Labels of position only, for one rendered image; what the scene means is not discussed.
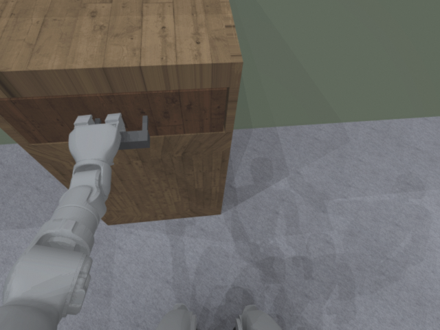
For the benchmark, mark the robot right thigh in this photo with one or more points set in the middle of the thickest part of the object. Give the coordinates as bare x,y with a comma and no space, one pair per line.
255,320

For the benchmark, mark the cabinet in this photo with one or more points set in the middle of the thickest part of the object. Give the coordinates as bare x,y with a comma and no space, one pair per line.
70,47

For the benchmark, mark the left robot hand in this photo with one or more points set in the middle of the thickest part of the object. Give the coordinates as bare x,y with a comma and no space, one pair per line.
90,141

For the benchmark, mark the robot left thigh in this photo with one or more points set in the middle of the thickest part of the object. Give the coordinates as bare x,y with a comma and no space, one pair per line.
178,319

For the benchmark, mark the robot thigh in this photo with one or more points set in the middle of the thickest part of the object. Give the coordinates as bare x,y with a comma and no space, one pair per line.
255,320
178,319

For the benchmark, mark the left robot forearm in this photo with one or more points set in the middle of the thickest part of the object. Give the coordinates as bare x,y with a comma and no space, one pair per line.
76,218

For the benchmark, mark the drawer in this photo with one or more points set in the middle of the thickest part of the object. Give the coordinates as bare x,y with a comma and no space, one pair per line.
45,119

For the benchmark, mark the robot left upper arm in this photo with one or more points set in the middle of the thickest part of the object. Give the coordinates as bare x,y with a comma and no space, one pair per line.
49,284

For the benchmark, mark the handle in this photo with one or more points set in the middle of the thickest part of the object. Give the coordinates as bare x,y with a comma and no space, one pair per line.
134,139

